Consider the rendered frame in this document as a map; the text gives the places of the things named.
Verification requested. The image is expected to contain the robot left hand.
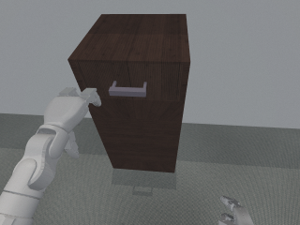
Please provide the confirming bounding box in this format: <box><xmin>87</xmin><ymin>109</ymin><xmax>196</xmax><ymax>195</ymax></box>
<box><xmin>43</xmin><ymin>87</ymin><xmax>101</xmax><ymax>159</ymax></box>

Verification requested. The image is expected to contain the cabinet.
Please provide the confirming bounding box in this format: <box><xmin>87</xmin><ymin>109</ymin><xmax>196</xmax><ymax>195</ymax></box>
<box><xmin>68</xmin><ymin>14</ymin><xmax>190</xmax><ymax>173</ymax></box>

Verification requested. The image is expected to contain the robot left forearm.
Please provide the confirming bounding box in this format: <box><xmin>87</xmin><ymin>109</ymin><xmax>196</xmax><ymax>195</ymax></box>
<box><xmin>0</xmin><ymin>124</ymin><xmax>69</xmax><ymax>225</ymax></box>

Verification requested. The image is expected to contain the handle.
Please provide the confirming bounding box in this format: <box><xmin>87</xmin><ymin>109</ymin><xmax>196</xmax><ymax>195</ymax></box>
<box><xmin>109</xmin><ymin>81</ymin><xmax>147</xmax><ymax>98</ymax></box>

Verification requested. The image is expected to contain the drawer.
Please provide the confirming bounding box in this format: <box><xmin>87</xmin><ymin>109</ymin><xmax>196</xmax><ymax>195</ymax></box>
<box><xmin>75</xmin><ymin>62</ymin><xmax>183</xmax><ymax>101</ymax></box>

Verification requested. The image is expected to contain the robot right hand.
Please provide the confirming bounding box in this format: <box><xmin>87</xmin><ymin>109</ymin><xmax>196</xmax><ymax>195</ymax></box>
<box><xmin>218</xmin><ymin>195</ymin><xmax>254</xmax><ymax>225</ymax></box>

